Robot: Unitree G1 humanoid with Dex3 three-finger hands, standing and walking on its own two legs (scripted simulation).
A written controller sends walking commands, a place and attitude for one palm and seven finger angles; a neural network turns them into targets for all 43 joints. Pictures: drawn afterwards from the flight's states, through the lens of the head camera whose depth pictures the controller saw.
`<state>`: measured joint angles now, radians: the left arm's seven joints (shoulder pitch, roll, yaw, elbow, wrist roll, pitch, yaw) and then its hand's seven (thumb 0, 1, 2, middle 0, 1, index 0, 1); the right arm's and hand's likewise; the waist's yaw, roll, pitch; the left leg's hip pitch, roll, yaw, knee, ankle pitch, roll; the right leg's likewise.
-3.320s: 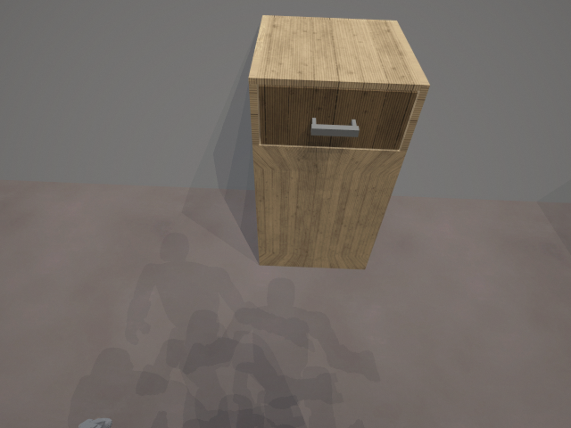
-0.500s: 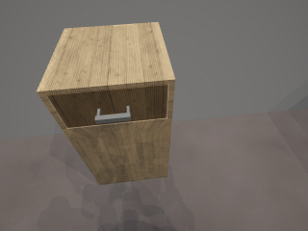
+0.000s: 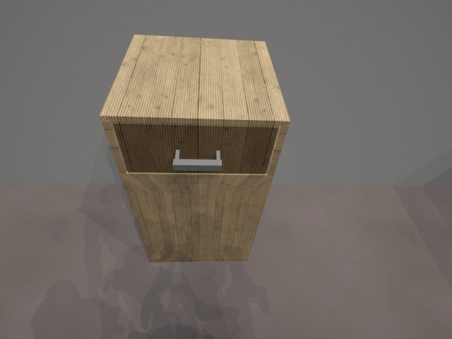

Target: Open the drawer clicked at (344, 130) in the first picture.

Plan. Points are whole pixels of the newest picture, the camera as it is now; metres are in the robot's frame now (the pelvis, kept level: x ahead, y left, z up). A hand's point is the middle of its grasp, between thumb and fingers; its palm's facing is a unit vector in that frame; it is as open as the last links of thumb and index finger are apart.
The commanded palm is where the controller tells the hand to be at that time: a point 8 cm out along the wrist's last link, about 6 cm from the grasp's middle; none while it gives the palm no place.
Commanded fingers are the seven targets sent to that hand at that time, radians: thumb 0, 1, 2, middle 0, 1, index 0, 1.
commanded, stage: come to a stop and stand still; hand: left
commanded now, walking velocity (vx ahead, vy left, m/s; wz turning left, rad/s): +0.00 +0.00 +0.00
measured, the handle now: (197, 159) +0.54 +0.11 -0.05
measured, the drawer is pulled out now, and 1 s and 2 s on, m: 0.00 0.00 0.00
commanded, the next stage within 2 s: look again from close up in 0.68 s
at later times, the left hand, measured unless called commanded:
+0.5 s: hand out of the picture -0.05 +0.13 -0.18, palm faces +0.03 -0.99 -0.14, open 7.3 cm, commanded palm none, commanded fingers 0.00 0.90 0.90 -0.20 -0.30 -0.20 -0.30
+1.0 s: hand out of the picture -0.02 +0.15 -0.18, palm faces +0.05 -0.98 -0.17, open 7.4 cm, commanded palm none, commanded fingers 0.00 0.90 0.90 -0.20 -0.30 -0.20 -0.30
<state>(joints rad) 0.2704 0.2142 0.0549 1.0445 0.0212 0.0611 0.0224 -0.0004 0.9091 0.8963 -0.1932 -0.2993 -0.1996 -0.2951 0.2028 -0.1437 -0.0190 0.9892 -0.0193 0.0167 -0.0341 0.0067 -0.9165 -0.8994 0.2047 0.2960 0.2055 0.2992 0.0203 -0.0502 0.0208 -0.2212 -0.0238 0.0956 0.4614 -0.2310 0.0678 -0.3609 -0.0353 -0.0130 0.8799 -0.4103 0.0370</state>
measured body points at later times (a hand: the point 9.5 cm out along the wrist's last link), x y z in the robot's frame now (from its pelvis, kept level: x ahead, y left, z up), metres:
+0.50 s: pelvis -0.03 -0.02 +0.00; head -0.04 -0.01 +0.45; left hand -0.05 +0.18 -0.16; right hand -0.09 -0.22 -0.16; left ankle +0.01 +0.08 -0.74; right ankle -0.04 -0.12 -0.74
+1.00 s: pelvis -0.02 -0.01 -0.01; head -0.03 +0.00 +0.44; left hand -0.02 +0.20 -0.17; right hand -0.01 -0.24 -0.16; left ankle +0.01 +0.08 -0.74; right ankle -0.04 -0.12 -0.74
